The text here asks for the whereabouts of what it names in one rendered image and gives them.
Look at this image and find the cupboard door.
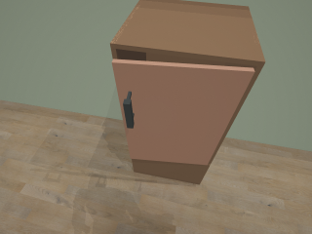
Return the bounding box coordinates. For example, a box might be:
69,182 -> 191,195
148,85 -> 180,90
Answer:
111,58 -> 255,166

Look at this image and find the handle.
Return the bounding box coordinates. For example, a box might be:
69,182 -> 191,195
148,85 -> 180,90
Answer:
123,91 -> 135,129

